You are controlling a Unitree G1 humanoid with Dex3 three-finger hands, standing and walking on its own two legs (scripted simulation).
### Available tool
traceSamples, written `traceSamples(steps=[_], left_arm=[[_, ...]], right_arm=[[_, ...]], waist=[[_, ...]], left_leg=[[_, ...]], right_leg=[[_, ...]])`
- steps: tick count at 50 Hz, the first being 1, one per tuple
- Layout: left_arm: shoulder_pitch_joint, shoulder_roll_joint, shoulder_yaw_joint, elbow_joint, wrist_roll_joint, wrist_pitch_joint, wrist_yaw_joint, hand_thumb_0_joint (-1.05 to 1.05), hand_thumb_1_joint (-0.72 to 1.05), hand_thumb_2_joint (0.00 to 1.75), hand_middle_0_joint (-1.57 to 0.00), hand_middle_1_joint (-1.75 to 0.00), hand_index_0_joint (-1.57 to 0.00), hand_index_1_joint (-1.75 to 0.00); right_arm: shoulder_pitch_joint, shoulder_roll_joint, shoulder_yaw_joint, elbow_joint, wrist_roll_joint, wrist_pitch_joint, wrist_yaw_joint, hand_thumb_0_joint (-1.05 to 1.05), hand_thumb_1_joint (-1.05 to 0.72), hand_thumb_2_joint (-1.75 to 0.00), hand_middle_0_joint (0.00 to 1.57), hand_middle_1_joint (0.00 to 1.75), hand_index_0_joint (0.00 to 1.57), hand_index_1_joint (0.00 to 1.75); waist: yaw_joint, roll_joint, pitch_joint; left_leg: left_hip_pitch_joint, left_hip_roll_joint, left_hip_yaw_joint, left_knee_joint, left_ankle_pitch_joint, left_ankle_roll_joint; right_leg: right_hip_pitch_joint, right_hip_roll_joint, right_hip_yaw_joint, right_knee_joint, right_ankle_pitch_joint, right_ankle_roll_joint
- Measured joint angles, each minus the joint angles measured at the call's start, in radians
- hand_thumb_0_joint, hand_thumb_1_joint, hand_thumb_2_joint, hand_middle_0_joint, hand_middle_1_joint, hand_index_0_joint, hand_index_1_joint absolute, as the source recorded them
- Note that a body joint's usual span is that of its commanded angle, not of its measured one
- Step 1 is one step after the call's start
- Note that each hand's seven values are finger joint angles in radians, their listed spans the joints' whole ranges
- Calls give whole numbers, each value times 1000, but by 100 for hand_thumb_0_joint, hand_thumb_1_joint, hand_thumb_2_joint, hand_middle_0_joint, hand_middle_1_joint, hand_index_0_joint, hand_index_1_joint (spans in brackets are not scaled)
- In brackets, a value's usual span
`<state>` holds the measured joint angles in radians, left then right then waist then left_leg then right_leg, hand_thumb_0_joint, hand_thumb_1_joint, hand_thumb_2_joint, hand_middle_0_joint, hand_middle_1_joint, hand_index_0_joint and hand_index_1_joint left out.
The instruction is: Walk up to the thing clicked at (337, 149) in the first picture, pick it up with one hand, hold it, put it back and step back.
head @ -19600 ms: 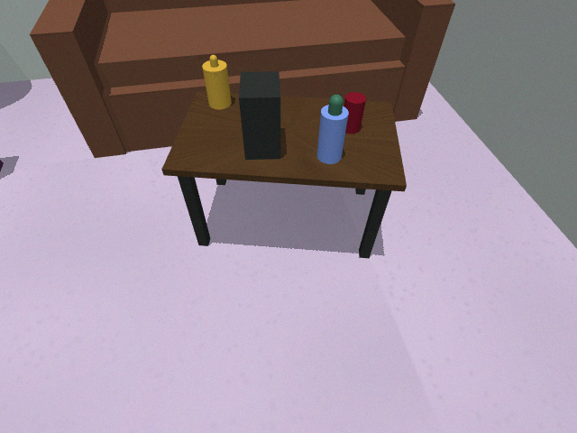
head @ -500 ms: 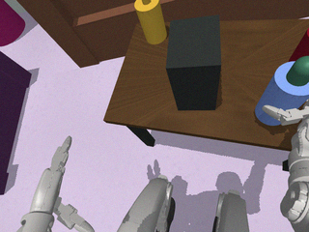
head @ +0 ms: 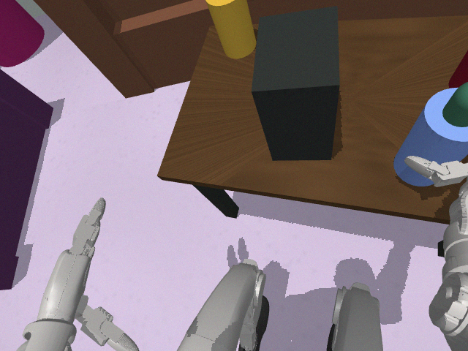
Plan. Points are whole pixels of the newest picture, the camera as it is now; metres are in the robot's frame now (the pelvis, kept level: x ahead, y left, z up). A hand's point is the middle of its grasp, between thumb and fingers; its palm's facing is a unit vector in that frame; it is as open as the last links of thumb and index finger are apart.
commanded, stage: loosen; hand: right
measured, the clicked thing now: (443, 135) +0.49 -0.20 -0.02
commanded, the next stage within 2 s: open in 0.12 s
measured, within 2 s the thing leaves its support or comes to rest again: neither
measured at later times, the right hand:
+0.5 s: hand (454, 138) +0.49 -0.22 -0.03, palm faces +0.24 +0.97 +0.00, open 11.6 cm
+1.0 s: hand out of the picture +0.50 -0.27 +0.04, palm faces +0.30 +0.96 -0.03, open 16.3 cm
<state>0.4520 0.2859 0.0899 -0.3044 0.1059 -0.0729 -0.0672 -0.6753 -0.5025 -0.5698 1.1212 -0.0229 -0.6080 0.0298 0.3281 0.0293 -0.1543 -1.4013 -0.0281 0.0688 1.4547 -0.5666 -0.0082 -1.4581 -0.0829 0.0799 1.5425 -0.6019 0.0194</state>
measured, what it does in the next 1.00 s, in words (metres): stands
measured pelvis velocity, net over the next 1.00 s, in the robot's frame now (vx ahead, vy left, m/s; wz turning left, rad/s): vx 0.00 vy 0.00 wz -0.01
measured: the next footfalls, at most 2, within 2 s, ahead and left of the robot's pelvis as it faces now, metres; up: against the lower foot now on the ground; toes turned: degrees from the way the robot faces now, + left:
none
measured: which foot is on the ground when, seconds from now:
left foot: down 0.00-1.00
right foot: down 0.00-1.00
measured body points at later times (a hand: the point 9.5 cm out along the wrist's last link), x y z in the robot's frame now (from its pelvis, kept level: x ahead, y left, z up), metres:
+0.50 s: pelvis -0.01 +0.00 -0.01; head +0.16 -0.07 +0.40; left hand +0.16 +0.26 +0.09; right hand +0.47 -0.27 -0.03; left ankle +0.06 +0.13 -0.56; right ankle +0.04 -0.13 -0.56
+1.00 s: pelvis +0.00 +0.00 +0.03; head +0.15 -0.07 +0.44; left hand +0.16 +0.25 +0.08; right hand +0.48 -0.32 +0.05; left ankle +0.06 +0.13 -0.56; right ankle +0.04 -0.13 -0.56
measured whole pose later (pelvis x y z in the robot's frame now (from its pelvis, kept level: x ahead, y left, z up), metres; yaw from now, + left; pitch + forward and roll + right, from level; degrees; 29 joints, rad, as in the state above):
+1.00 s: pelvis +0.00 +0.00 +0.03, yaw -1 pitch +27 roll +6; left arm 0.49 0.28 0.06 -0.23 0.07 -0.03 -0.04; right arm -0.70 -0.58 -0.58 0.99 0.00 -0.45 0.08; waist 0.28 0.02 -0.15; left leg -1.28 -0.03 0.07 1.35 -0.53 -0.01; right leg -1.34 -0.08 0.08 1.45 -0.57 0.01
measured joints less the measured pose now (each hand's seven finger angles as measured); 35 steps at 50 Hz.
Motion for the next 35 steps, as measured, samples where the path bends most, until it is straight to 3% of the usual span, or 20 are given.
traceSamples(steps=[6,20,35], left_arm=[[0,3,5,-20,-2,0,-4,-1,-50,3,-6,-5,-7,-4],[19,10,11,-45,-11,-3,5,-1,-50,3,-6,-6,-8,-4],[31,9,16,-44,-15,-4,5,-1,-52,4,-6,-6,-7,-5]], right_arm=[[-13,-12,-5,6,-8,9,-4,-1,61,-85,68,105,73,109],[-40,-33,-4,-6,-4,28,7,0,47,-58,80,77,83,78],[-35,-21,6,-26,-7,40,9,0,38,-36,57,49,58,49]], waist=[[5,-1,-2],[7,0,7],[0,3,1]], left_leg=[[-17,0,-1,19,1,0],[-40,3,-1,33,9,1],[-38,4,-2,31,5,-4]], right_leg=[[-16,0,0,17,1,0],[-39,4,2,28,13,0],[-39,6,0,30,7,-4]])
